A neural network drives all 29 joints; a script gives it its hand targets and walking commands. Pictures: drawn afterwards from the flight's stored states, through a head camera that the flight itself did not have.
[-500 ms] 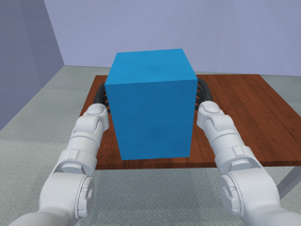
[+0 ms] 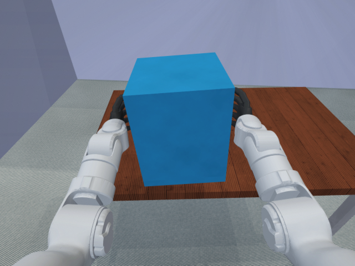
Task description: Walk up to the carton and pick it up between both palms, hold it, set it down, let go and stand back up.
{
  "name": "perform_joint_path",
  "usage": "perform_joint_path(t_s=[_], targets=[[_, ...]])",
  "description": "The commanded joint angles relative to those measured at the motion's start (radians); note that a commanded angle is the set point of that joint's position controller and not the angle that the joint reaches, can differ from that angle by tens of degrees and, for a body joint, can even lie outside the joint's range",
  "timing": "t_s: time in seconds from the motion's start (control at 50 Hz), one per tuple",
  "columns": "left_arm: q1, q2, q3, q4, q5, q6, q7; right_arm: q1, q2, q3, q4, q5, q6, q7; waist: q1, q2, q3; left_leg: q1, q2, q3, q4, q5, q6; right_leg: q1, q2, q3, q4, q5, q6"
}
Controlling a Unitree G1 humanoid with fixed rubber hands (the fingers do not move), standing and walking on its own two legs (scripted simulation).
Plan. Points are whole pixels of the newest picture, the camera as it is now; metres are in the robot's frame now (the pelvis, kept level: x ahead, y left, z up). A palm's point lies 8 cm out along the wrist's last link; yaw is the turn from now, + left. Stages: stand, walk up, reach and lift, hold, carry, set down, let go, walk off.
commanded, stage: reach and lift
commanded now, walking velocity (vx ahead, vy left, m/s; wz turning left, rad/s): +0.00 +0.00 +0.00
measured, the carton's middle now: (180, 118) +0.43 +0.01 +0.16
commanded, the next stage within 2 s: hold in 0.04 s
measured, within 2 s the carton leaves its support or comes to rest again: neither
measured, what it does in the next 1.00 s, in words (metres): stands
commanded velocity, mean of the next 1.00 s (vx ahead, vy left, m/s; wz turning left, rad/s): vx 0.00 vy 0.00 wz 0.00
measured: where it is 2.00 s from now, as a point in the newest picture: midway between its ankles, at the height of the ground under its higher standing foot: outside the picture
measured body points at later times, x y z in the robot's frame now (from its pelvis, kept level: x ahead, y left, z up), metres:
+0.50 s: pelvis -0.01 +0.00 +0.00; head -0.07 +0.00 +0.45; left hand +0.39 +0.16 +0.18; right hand +0.40 -0.13 +0.20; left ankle +0.04 +0.12 -0.73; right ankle +0.04 -0.15 -0.73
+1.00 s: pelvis -0.01 +0.00 +0.00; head -0.07 +0.00 +0.45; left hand +0.38 +0.16 +0.18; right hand +0.40 -0.13 +0.20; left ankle +0.04 +0.12 -0.73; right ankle +0.04 -0.15 -0.73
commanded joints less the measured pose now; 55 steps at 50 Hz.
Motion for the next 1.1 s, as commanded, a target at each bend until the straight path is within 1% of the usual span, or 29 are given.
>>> perform_joint_path(t_s=[0.0,0.08,0.1,0.12,0.14,0.16,0.2,0.26,0.28,0.32,0.44,0.46,0.52,0.58,0.62,0.64,0.66,0.72,0.74,0.76,0.8,0.84,0.86,0.9,0.94,0.96,1.04,1.06,1.08], targets=[[-0.902,-0.851,-0.367,-0.419,-0.003,-0.062,-0.165,-0.845,0.789,0.331,-0.471,0.17,-0.001,0.169,-0.024,-0.002,-0.471,0.364,-0.033,-0.055,-0.172,0.264,-0.056,0.328,0.112,-0.058,-0.189,0.213,-0.038],[-0.88,-0.837,-0.353,-0.402,0.003,-0.041,-0.174,-0.824,0.773,0.318,-0.467,0.166,0.019,0.165,-0.032,-0.02,-0.427,0.339,-0.033,-0.058,-0.183,0.226,-0.051,0.324,0.109,-0.054,-0.195,0.189,-0.036],[-0.895,-0.843,-0.368,-0.436,-0.001,-0.042,-0.174,-0.819,0.782,0.326,-0.469,0.174,0.021,0.163,-0.034,-0.006,-0.453,0.356,-0.032,-0.056,-0.179,0.248,-0.053,0.334,0.108,-0.053,-0.191,0.207,-0.037],[-0.875,-0.845,-0.369,-0.43,0.0,-0.034,-0.174,-0.821,0.773,0.329,-0.485,0.183,0.023,0.161,-0.033,-0.002,-0.45,0.358,-0.033,-0.057,-0.177,0.263,-0.057,0.34,0.112,-0.053,-0.191,0.221,-0.038],[-0.877,-0.84,-0.367,-0.435,0.001,-0.031,-0.174,-0.831,0.776,0.334,-0.499,0.184,0.027,0.161,-0.03,-0.006,-0.448,0.35,-0.034,-0.057,-0.177,0.259,-0.057,0.342,0.113,-0.053,-0.193,0.213,-0.038],[-0.878,-0.844,-0.374,-0.453,-0.001,-0.028,-0.173,-0.825,0.777,0.338,-0.502,0.187,0.031,0.159,-0.035,-0.009,-0.454,0.36,-0.033,-0.06,-0.176,0.269,-0.056,0.34,0.112,-0.052,-0.193,0.218,-0.036],[-0.872,-0.838,-0.369,-0.449,0.002,-0.019,-0.178,-0.818,0.776,0.339,-0.511,0.188,0.04,0.156,-0.035,-0.016,-0.433,0.35,-0.034,-0.06,-0.18,0.248,-0.051,0.338,0.11,-0.048,-0.195,0.209,-0.035],[-0.884,-0.839,-0.377,-0.468,-0.005,-0.01,-0.182,-0.811,0.774,0.335,-0.513,0.189,0.054,0.154,-0.045,-0.008,-0.425,0.341,-0.035,-0.059,-0.185,0.232,-0.052,0.342,0.109,-0.045,-0.198,0.199,-0.038],[-0.89,-0.834,-0.372,-0.475,-0.001,-0.006,-0.182,-0.809,0.777,0.336,-0.515,0.191,0.058,0.154,-0.042,-0.007,-0.434,0.341,-0.035,-0.057,-0.186,0.227,-0.05,0.346,0.108,-0.042,-0.198,0.199,-0.039],[-0.875,-0.837,-0.373,-0.463,0.003,0.006,-0.186,-0.807,0.762,0.326,-0.513,0.189,0.067,0.152,-0.052,-0.003,-0.416,0.335,-0.033,-0.061,-0.195,0.214,-0.052,0.34,0.107,-0.043,-0.202,0.182,-0.04],[-0.917,-0.839,-0.364,-0.458,-0.001,0.017,-0.192,-0.851,0.775,0.309,-0.522,0.187,0.08,0.157,-0.048,-0.013,-0.407,0.304,-0.03,-0.058,-0.209,0.148,-0.046,0.341,0.103,-0.036,-0.204,0.137,-0.042],[-0.937,-0.836,-0.36,-0.462,0.0,0.017,-0.192,-0.849,0.777,0.303,-0.505,0.183,0.083,0.157,-0.053,-0.009,-0.398,0.295,-0.031,-0.056,-0.214,0.126,-0.046,0.339,0.1,-0.035,-0.206,0.12,-0.043],[-0.951,-0.844,-0.366,-0.449,-0.006,0.02,-0.19,-0.892,0.79,0.302,-0.528,0.181,0.083,0.161,-0.044,-0.012,-0.419,0.288,-0.027,-0.056,-0.219,0.098,-0.041,0.33,0.099,-0.034,-0.204,0.098,-0.045],[-0.974,-0.843,-0.368,-0.466,-0.014,0.018,-0.186,-0.877,0.798,0.301,-0.502,0.182,0.091,0.164,-0.048,-0.007,-0.423,0.286,-0.027,-0.057,-0.22,0.095,-0.046,0.323,0.099,-0.037,-0.202,0.097,-0.045],[-0.974,-0.832,-0.355,-0.461,-0.011,0.021,-0.188,-0.862,0.799,0.297,-0.483,0.176,0.099,0.165,-0.049,-0.018,-0.406,0.278,-0.028,-0.056,-0.225,0.071,-0.04,0.321,0.096,-0.035,-0.207,0.081,-0.043],[-0.978,-0.835,-0.359,-0.452,-0.008,0.022,-0.187,-0.871,0.8,0.292,-0.48,0.177,0.099,0.166,-0.047,-0.005,-0.405,0.278,-0.028,-0.055,-0.227,0.067,-0.042,0.313,0.095,-0.034,-0.206,0.075,-0.043],[-0.99,-0.83,-0.358,-0.461,-0.007,0.022,-0.187,-0.852,0.799,0.284,-0.457,0.173,0.105,0.166,-0.055,0.0,-0.397,0.276,-0.028,-0.058,-0.228,0.065,-0.045,0.315,0.094,-0.036,-0.205,0.074,-0.045],[-0.98,-0.82,-0.34,-0.448,-0.003,0.024,-0.192,-0.842,0.798,0.283,-0.442,0.174,0.108,0.164,-0.05,-0.013,-0.398,0.272,-0.028,-0.055,-0.229,0.069,-0.04,0.326,0.093,-0.032,-0.205,0.084,-0.042],[-0.989,-0.826,-0.349,-0.46,-0.007,0.021,-0.191,-0.847,0.803,0.285,-0.448,0.176,0.107,0.165,-0.05,-0.006,-0.403,0.274,-0.029,-0.057,-0.228,0.076,-0.044,0.322,0.095,-0.034,-0.203,0.086,-0.041],[-0.99,-0.827,-0.358,-0.464,-0.008,0.023,-0.191,-0.839,0.798,0.278,-0.446,0.174,0.11,0.166,-0.06,-0.001,-0.401,0.27,-0.028,-0.059,-0.228,0.077,-0.047,0.324,0.094,-0.034,-0.202,0.091,-0.042],[-0.984,-0.833,-0.364,-0.474,-0.01,0.022,-0.191,-0.841,0.803,0.294,-0.462,0.181,0.109,0.163,-0.053,0.002,-0.425,0.283,-0.03,-0.058,-0.218,0.111,-0.05,0.339,0.096,-0.035,-0.199,0.119,-0.04],[-0.979,-0.825,-0.364,-0.48,-0.012,0.023,-0.193,-0.833,0.807,0.3,-0.466,0.187,0.112,0.161,-0.056,-0.003,-0.428,0.286,-0.031,-0.06,-0.216,0.121,-0.048,0.34,0.095,-0.032,-0.199,0.131,-0.038],[-0.978,-0.828,-0.366,-0.492,-0.012,0.021,-0.193,-0.822,0.809,0.306,-0.463,0.189,0.113,0.159,-0.052,-0.003,-0.424,0.292,-0.032,-0.059,-0.214,0.136,-0.049,0.338,0.099,-0.036,-0.199,0.135,-0.037],[-0.954,-0.823,-0.359,-0.466,-0.003,0.03,-0.196,-0.83,0.797,0.298,-0.475,0.189,0.115,0.155,-0.055,-0.003,-0.41,0.285,-0.032,-0.061,-0.216,0.124,-0.048,0.338,0.097,-0.033,-0.202,0.126,-0.038],[-0.97,-0.821,-0.358,-0.476,-0.006,0.026,-0.196,-0.84,0.809,0.307,-0.489,0.194,0.114,0.155,-0.047,-0.005,-0.424,0.284,-0.036,-0.059,-0.214,0.124,-0.044,0.346,0.096,-0.033,-0.2,0.129,-0.036],[-0.988,-0.822,-0.364,-0.499,-0.014,0.023,-0.195,-0.833,0.817,0.306,-0.481,0.192,0.117,0.154,-0.051,-0.004,-0.437,0.289,-0.034,-0.063,-0.214,0.129,-0.046,0.342,0.098,-0.032,-0.197,0.132,-0.037],[-0.983,-0.824,-0.366,-0.494,-0.015,0.024,-0.194,-0.835,0.822,0.314,-0.495,0.196,0.119,0.153,-0.048,-0.002,-0.435,0.289,-0.038,-0.059,-0.209,0.137,-0.046,0.345,0.098,-0.033,-0.197,0.138,-0.034],[-0.976,-0.822,-0.367,-0.485,-0.012,0.029,-0.195,-0.83,0.811,0.301,-0.485,0.192,0.121,0.151,-0.057,0.005,-0.419,0.287,-0.036,-0.061,-0.213,0.129,-0.048,0.337,0.097,-0.032,-0.2,0.133,-0.036],[-0.972,-0.817,-0.353,-0.472,-0.006,0.03,-0.198,-0.834,0.81,0.303,-0.479,0.193,0.123,0.152,-0.051,-0.003,-0.417,0.284,-0.036,-0.06,-0.216,0.117,-0.044,0.339,0.097,-0.031,-0.203,0.123,-0.035]])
